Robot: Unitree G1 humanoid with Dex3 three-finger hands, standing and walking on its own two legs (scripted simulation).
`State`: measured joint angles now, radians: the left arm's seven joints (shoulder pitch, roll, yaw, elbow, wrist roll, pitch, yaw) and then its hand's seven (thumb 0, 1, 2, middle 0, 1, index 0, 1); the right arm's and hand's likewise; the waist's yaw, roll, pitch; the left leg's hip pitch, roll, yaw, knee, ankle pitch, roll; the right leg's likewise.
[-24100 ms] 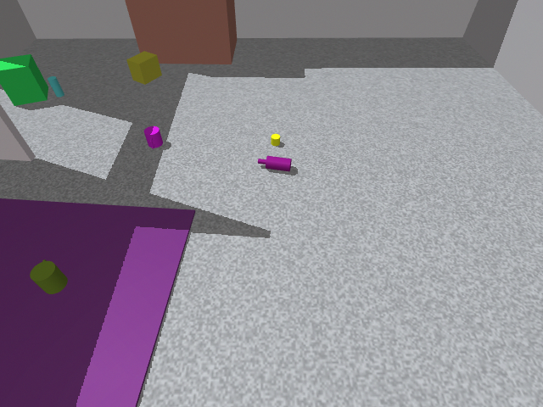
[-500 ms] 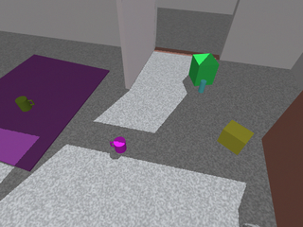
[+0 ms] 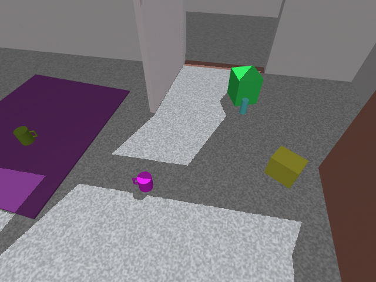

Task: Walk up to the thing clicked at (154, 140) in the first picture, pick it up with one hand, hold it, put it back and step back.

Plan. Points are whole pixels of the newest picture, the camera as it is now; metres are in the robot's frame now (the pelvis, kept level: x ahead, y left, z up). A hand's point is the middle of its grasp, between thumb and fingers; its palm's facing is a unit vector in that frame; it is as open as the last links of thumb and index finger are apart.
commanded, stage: stand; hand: left
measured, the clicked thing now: (142, 181) +0.81 +0.27 -0.73
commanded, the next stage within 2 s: walk up in 0.44 s
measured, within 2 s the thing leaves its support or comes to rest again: neither
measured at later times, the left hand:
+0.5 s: hand out of the picture +0.09 +0.25 -0.15, palm faces -0.01 -0.94 -0.34, open 7.4 cm
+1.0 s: hand (47, 278) +0.19 +0.35 -0.16, palm faces -0.06 -0.94 -0.33, open 7.4 cm
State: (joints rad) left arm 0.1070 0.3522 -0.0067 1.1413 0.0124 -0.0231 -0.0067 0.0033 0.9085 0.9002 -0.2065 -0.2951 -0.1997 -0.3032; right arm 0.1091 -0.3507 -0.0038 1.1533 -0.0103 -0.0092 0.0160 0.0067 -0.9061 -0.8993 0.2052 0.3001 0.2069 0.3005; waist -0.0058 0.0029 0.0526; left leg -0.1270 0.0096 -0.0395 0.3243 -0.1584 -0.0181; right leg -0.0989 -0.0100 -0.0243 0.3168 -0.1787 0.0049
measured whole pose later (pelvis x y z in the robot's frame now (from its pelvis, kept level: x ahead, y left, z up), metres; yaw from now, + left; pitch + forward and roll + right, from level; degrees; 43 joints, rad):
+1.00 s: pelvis +0.15 +0.08 -0.01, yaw +0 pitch -4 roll +0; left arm 0.30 0.44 0.06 0.95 0.01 -0.02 -0.06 0.00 0.91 0.90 -0.20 -0.29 -0.20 -0.30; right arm 0.32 -0.36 -0.06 0.92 -0.02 -0.08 0.05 0.01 -0.90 -0.90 0.21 0.30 0.21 0.30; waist -0.02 -0.06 0.09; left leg -0.13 0.00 0.10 0.43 -0.23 0.04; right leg -0.45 -0.02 0.08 0.98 -0.30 -0.02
